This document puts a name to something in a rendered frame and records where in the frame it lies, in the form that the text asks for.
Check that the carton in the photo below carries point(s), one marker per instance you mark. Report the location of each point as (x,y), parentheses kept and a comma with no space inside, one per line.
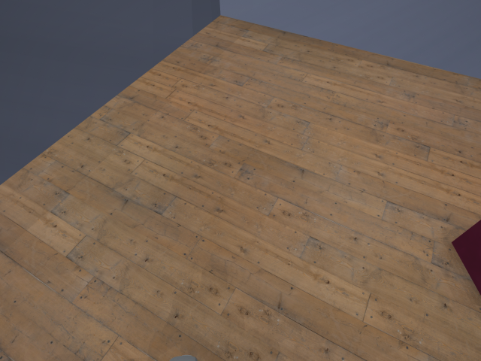
(468,247)

